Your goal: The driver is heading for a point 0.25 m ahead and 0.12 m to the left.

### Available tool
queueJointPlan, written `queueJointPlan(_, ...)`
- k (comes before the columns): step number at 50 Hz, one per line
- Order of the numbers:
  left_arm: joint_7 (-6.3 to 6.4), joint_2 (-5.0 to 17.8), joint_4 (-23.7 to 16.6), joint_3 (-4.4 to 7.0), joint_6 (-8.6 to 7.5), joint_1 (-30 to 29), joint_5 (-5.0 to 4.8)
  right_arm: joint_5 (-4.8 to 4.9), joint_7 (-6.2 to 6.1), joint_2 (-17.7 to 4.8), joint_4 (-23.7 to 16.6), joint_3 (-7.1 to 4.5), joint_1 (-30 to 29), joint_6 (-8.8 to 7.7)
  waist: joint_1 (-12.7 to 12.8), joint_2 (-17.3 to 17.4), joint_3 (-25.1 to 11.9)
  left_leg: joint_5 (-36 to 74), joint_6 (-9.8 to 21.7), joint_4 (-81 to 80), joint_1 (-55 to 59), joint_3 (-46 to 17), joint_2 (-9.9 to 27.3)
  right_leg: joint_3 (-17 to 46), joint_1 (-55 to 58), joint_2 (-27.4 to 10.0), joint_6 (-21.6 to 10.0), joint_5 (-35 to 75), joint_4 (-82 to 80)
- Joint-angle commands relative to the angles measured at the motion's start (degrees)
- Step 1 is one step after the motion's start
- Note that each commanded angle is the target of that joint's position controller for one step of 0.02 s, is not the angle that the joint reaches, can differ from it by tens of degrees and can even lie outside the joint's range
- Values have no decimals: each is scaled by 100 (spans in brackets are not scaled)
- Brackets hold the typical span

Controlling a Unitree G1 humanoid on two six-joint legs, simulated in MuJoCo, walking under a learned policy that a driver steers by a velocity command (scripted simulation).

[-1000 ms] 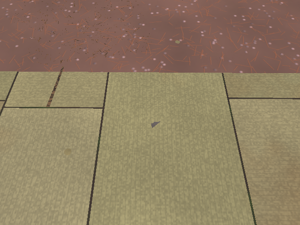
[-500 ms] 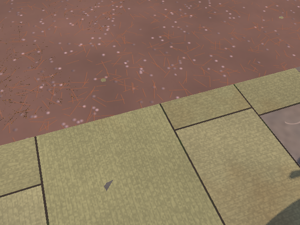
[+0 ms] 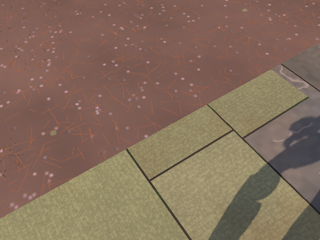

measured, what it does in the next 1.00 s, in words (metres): walks ahead: left foot, then right foot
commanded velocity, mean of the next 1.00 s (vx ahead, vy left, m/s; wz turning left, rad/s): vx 0.15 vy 0.00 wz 0.01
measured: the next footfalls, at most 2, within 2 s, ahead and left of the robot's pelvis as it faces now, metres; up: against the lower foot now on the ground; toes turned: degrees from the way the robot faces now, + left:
left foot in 0.28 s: +0.35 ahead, +0.15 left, +0.00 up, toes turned +4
right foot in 0.58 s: +0.31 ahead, -0.10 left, +0.00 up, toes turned +4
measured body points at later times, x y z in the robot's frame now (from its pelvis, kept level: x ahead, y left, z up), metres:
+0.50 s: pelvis +0.22 +0.05 -0.01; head +0.25 +0.05 +0.44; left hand +0.30 +0.32 -0.14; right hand +0.38 -0.19 -0.12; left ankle +0.31 +0.15 -0.74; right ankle +0.21 -0.10 -0.71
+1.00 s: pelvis +0.29 +0.01 -0.01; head +0.30 +0.01 +0.44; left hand +0.36 +0.27 -0.14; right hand +0.41 -0.24 -0.14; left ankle +0.31 +0.15 -0.74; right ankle +0.27 -0.11 -0.74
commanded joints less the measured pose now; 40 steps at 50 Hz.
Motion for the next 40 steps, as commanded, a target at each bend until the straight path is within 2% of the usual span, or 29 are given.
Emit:
queueJointPlan(1, 72, 814, -220, 189, -203, -159, 36, -5, -16, -379, -195, -96, 241, 90, -121, -458, -348, 857, -114, -481, -311, -48, 216, 948, 258, -1604, -983, 1945, -1178)
queueJointPlan(3, 105, 788, -100, 160, -213, -99, 47, 19, 20, -311, -223, -68, -21, 81, -4, -467, -216, 1712, -65, -1207, -330, -31, 156, 514, 303, -1430, -763, 1824, -1261)
queueJointPlan(5, 140, 799, 17, 132, -193, -49, 28, -26, 68, -192, -325, -23, -436, 18, 133, -437, -34, 2352, 4, -2132, 22, 158, -36, 196, 163, -1260, -564, 2319, -1197)
queueJointPlan(7, 174, 878, 204, 133, -150, 220, 0, -40, 143, -92, -443, 13, -791, -41, 297, -407, -39, 2774, 58, -2710, 294, 300, -248, 163, 333, -1317, -477, 2647, -1064)
queueJointPlan(9, 189, 915, 339, 133, -81, 333, -10, -31, 223, -134, -480, -4, -875, -68, 329, -480, -95, 2690, 163, -3094, 299, 278, -379, 239, 778, -1445, -442, 2814, -773)
queueJointPlan(11, 201, 942, 426, 141, -4, 322, -18, -72, 284, -244, -479, -50, -758, -75, 212, -585, -216, 2135, 328, -3323, 335, 228, -500, 413, 1250, -1614, -384, 3133, -334)
queueJointPlan(12, 213, 972, 452, 152, 27, 268, -22, -100, 290, -346, -431, -91, -541, -75, 70, -646, -337, 1877, 426, -3401, 541, 239, -590, 490, 1418, -1642, -324, 3504, -27)
queueJointPlan(13, 230, 985, 451, 155, 56, 134, -38, -137, 274, -447, -308, -144, -115, -87, -196, -653, -551, 1915, 544, -3614, 1057, 337, -739, 457, 1467, -1532, -211, 4030, 502)
queueJointPlan(14, 235, 921, 444, 126, 64, 138, -18, -178, 232, -652, -195, -212, 340, -119, -435, -422, -921, 3305, 706, -3855, 1935, 291, -617, 266, 1302, -1200, 13, 3930, 1367)
queueJointPlan(15, 216, 629, 353, 21, -3, 562, 144, -292, 179, -1061, -186, -259, 774, -115, -345, 303, -1816, 6013, 1270, -3085, 3921, -696, 460, 194, 7, -802, 321, 2058, 2849)
queueJointPlan(16, 154, 218, 582, -127, -30, 1377, 88, -302, 148, -759, -133, -150, 885, -33, -189, 1334, -2736, 7062, 2388, -3127, 5281, -2347, 1786, 286, -1338, -145, 759, -2653, 4663)
queueJointPlan(17, 112, 802, 727, -3, 24, 1153, -47, -143, 158, -413, -95, -85, 1100, 68, -494, 625, -3043, 6019, 2319, -3314, 5190, -2489, 1569, 880, -1471, -282, 792, -3104, 5046)
queueJointPlan(18, 119, 927, 541, 51, 104, 594, -160, -48, 142, -434, -145, -84, 600, 141, -442, 356, -2260, 4795, 2061, -3603, 4529, -2022, 1351, 753, -1843, -555, 835, -2841, 5066)
queueJointPlan(19, 170, 843, 450, 38, 204, 196, -135, -38, 123, -306, -186, -34, 144, 198, -337, 33, -1572, 3762, 1843, -3925, 3678, -1723, 1093, 544, -1951, -743, 872, -2555, 4728)
queueJointPlan(20, 226, 747, 435, 44, 325, 72, -84, -55, 105, -217, -214, 8, -231, 242, -150, -25, -1091, 2840, 1687, -4239, 2809, -1493, 942, 507, -1729, -921, 899, -2317, 4197)
queueJointPlan(21, 270, 593, 464, 20, 436, 192, -68, -112, 100, -253, -211, -4, -493, 287, 61, 226, -847, 2062, 1505, -4521, 2020, -1217, 694, 394, -1191, -996, 926, -2146, 3471)
queueJointPlan(22, 315, 448, 554, -14, 500, 346, -41, -170, 100, -290, -216, -29, -677, 323, 142, 479, -734, 1789, 1452, -4690, 1508, -961, 501, 187, -712, -885, 976, -2044, 2977)
queueJointPlan(24, 363, 364, 691, -38, 514, 555, 30, -201, 73, -298, -158, -46, -676, 343, 145, 645, -963, 1584, 1470, -4734, 1376, -763, 431, 105, -143, -859, 964, -1457, 2271)
queueJointPlan(26, 345, 380, 803, -19, 505, 601, 53, -126, 36, -286, -85, -41, -736, 372, 189, 510, -1099, 577, 1346, -4711, 1247, -636, 385, 10, 389, -832, 844, -387, 1509)
queueJointPlan(28, 319, 383, 809, -3, 501, 457, 170, -107, 23, -133, 32, 23, -678, 405, 194, 425, -896, -1111, 932, -4721, 867, -524, 134, -45, 776, -782, 665, 21, 992)
queueJointPlan(29, 333, 471, 700, 0, 492, 282, 232, -145, 33, -14, 127, 74, -560, 413, 143, 273, -611, -1687, 633, -4650, 732, -456, -36, 252, 654, -1009, 531, -69, 599)
queueJointPlan(30, 378, 821, 607, 67, 487, 39, 186, -171, 42, -74, 148, 53, -396, 428, -111, -185, -250, -1657, 376, -4433, 950, -199, -361, 578, -30, -1252, 364, -998, 219)
queueJointPlan(31, 381, 792, 677, 77, 453, -140, 135, -176, 15, -49, 169, 48, -399, 441, -214, -697, -92, -983, 234, -4125, 1622, 65, -556, 599, -867, -1159, 293, -2061, -26)
queueJointPlan(32, 377, 570, 673, 20, 386, -290, 141, -173, -18, -52, 204, 43, -412, 443, -231, -852, -52, -511, 210, -3868, 2029, 108, -567, 590, -1158, -1112, 360, -2191, -208)
queueJointPlan(33, 368, 450, 703, -15, 316, -375, 150, -157, -49, -13, 269, 40, -336, 451, -283, -942, -89, -157, 237, -3739, 2235, 148, -566, 580, -1197, -1113, 439, -1962, -255)
queueJointPlan(34, 353, 407, 726, -28, 250, -413, 131, -159, -77, -24, 340, 34, -254, 462, -294, -948, -102, 90, 268, -3698, 2288, 150, -553, 548, -1112, -1087, 495, -1641, -205)
queueJointPlan(36, 344, 399, 821, -37, 160, -243, 85, -149, -92, -59, 448, 17, -208, 458, -207, -654, -196, 405, 337, -3704, 2204, 105, -510, 470, -742, -1045, 541, -950, -1)
queueJointPlan(40, 355, 445, 1014, -29, 135, -55, 36, -97, -85, -22, 625, 7, -274, 433, -91, -391, -433, 1247, 300, -3615, 2277, 109, -485, 358, -223, -988, 488, 178, 305)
